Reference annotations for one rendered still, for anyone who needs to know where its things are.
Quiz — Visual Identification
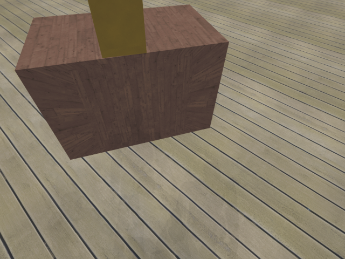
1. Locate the pedestal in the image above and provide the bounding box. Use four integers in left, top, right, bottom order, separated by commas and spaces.
15, 4, 229, 160

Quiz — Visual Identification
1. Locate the carton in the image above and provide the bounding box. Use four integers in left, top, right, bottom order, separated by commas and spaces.
88, 0, 147, 58

